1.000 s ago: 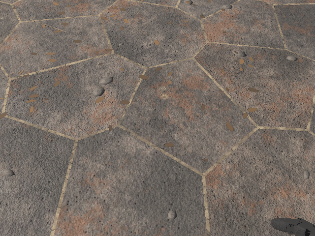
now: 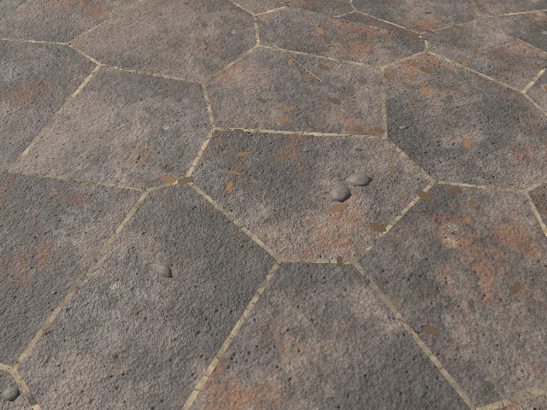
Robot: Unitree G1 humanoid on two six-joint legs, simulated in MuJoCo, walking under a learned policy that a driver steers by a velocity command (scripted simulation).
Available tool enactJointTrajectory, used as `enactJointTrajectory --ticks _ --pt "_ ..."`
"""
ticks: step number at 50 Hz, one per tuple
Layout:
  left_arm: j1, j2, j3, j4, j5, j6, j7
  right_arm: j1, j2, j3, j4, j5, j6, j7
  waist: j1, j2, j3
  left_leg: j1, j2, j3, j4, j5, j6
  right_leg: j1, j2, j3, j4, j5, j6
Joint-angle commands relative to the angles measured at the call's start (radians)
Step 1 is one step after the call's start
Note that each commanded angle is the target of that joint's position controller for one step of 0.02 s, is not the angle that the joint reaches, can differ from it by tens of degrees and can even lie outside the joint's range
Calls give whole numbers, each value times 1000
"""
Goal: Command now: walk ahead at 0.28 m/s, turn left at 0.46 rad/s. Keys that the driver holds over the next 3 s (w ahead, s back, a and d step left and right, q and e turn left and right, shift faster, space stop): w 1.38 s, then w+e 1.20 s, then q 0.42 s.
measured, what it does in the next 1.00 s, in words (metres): walks ahead: right foot, then left foot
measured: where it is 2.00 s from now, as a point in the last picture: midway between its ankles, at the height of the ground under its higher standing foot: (248, 236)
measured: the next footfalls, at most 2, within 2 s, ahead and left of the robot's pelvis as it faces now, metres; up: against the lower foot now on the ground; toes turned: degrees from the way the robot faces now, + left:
right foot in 0.10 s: +0.07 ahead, -0.14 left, +0.00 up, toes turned +5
left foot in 0.52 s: +0.32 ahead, +0.16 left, +0.00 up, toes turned +6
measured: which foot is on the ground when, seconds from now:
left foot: down 0.00-0.10, up 0.12-0.50, down 0.52-1.00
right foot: up 0.00-0.08, down 0.10-0.54, up 0.56-1.00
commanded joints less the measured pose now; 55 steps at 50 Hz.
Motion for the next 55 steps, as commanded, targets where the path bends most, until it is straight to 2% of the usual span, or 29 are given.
enactJointTrajectory --ticks 1,4,5,6,7,8,9,12,18,21,24,26,27,28,29,30,31,32,33,36,39,42,45,48,51,52,53,54,55 --pt "-45 85 20 -81 -10 -50 -17 -5 -164 -42 -59 1 -18 4 -9 163 -35 44 245 -337 -194 -349 164 46 8 -30 -114 4 -30" --pt "60 67 21 -47 -3 -72 -21 -15 -104 -17 -55 -5 -19 8 59 113 -24 -88 168 -296 -107 -387 98 307 -23 -39 -305 118 -78" --pt "151 105 28 -34 10 -76 -13 -37 -49 2 -68 -8 -27 10 93 25 -42 -208 107 -217 73 -391 44 434 -157 105 -355 16 -122" --pt "219 195 44 -16 36 -73 -13 -37 -7 12 -99 3 -43 10 80 -188 -26 -398 -25 -13 332 -345 -9 501 -316 419 -479 -257 -225" --pt "234 208 55 -3 36 -76 -21 -84 -91 -10 -121 15 -59 6 91 -221 75 -549 26 -6 494 -369 -21 436 -421 616 -538 -414 -322" --pt "202 156 39 -10 14 -78 -17 -69 -131 -24 -104 17 -69 10 72 -168 120 -594 63 -29 567 -288 -24 428 -394 562 -536 -414 -318" --pt "182 126 29 -16 5 -77 -13 -45 -125 -25 -80 8 -73 17 56 -149 114 -602 79 -9 593 -219 -31 444 -343 475 -531 -343 -285" --pt "173 110 14 -14 10 -71 -7 -83 -79 -16 -73 -10 -87 33 61 -122 91 -557 133 73 565 -28 -59 414 -262 281 -558 -67 -243" --pt "224 138 12 25 -4 -55 -7 -215 -2 14 -94 -1 -99 51 113 -133 88 -334 125 173 224 152 -93 315 -200 60 -564 222 -229" --pt "263 164 16 48 -17 -47 -13 -254 -22 9 -105 10 -104 66 122 -140 100 -260 111 184 126 149 -73 335 -241 68 -547 245 -230" --pt "249 187 22 60 -23 -33 -10 -195 -66 -8 -98 12 -109 71 57 -150 77 -146 89 191 51 104 -19 395 -277 67 -470 449 -204" --pt "246 158 9 60 -16 -29 -4 51 -138 -48 -29 4 -103 54 -73 -107 -89 225 78 199 24 114 40 314 -198 -32 -153 695 -151" --pt "251 84 -20 24 20 -33 -2 245 -220 -66 -1 -10 -94 38 -136 67 -267 536 314 -70 52 107 109 92 -136 -78 207 372 -108" --pt "359 -2 -44 7 -4 -54 -4 261 -270 -67 15 -20 -95 49 -60 353 -381 725 486 -555 -124 -186 247 -216 25 -8 488 -222 -66" --pt "270 117 -16 17 -30 -68 -9 222 -169 -42 11 -11 -97 50 -92 218 -266 638 456 -542 -189 -290 212 -328 -36 57 586 -197 -74" --pt "175 149 -7 -10 -40 -75 -15 159 -135 -29 9 -5 -98 48 -78 159 -133 514 425 -392 -193 -221 180 -369 -81 24 580 -100 -89" --pt "139 130 -11 -11 -25 -76 -12 100 -118 -21 4 -11 -98 50 -47 68 -72 387 382 -290 -208 -96 166 -328 -121 6 538 -13 -88" --pt "127 119 -9 -11 -8 -73 -12 57 -96 -15 2 -19 -99 53 -18 61 -24 293 340 -213 -235 -4 164 -296 -145 1 486 43 -81" --pt "149 104 -10 -5 -7 -65 -16 34 -83 -12 1 -27 -103 52 13 90 -18 231 317 -166 -263 51 163 -242 -164 6 465 83 -76" --pt "151 69 -17 0 -1 -40 -15 29 -87 -16 27 -15 -123 50 44 77 13 153 300 -70 -323 178 184 -227 -170 -11 396 136 -49" --pt "44 56 -23 -37 10 -40 -14 61 -105 -20 59 -13 -124 40 23 45 57 155 285 3 -342 274 179 -284 -169 -18 230 275 -26" --pt "-71 33 -36 -63 4 -55 -29 99 -124 -22 82 -8 -114 30 -19 42 80 154 253 73 -350 274 145 -232 -135 -52 12 438 -35" --pt "-171 32 -40 -96 -6 -65 -48 168 -148 -26 117 2 -104 27 -59 35 99 219 282 72 -337 238 140 -215 -106 -66 -104 483 -49" --pt "-221 49 -36 -126 -7 -69 -66 201 -155 -29 146 6 -87 22 -57 42 104 342 330 58 -279 297 123 -241 -90 -57 -173 404 -83" --pt "-132 90 -17 -113 -2 -69 -68 184 -181 -36 154 4 -71 14 8 81 29 407 330 71 -136 613 90 -80 -32 -101 -201 280 -129" --pt "3 125 4 -76 0 -68 -60 168 -175 -32 152 1 -64 11 83 75 -58 380 287 107 27 753 67 108 1 -133 -225 296 -159" --pt "178 180 23 -38 6 -64 -48 169 -141 -16 135 -14 -64 7 153 40 -197 213 242 136 275 612 34 414 -94 -41 -171 349 -210" --pt "271 284 46 -23 24 -61 -43 302 -19 22 108 -18 -83 16 109 -201 -361 -214 70 165 693 77 -45 830 -365 436 -206 191 -378" --pt "299 202 26 -14 7 -57 -45 277 -60 18 129 -8 -106 23 137 -237 -434 -357 27 24 831 -355 -48 879 -413 695 -366 77 -407"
